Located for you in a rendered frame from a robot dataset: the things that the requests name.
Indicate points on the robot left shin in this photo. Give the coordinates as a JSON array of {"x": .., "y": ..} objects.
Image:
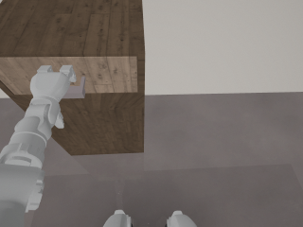
[{"x": 119, "y": 212}]

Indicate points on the drawer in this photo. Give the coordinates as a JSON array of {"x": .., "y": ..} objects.
[{"x": 117, "y": 74}]

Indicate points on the right robot thigh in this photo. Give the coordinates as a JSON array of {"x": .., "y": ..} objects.
[{"x": 180, "y": 220}]

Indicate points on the handle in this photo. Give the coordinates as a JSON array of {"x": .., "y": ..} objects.
[{"x": 76, "y": 91}]

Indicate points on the left robot hand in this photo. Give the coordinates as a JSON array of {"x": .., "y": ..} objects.
[{"x": 53, "y": 84}]

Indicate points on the left robot upper arm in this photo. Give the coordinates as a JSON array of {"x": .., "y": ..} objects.
[{"x": 21, "y": 189}]

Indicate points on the robot left forearm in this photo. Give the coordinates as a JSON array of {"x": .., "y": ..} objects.
[{"x": 27, "y": 145}]

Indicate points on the cabinet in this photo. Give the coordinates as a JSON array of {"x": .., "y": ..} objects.
[{"x": 99, "y": 123}]

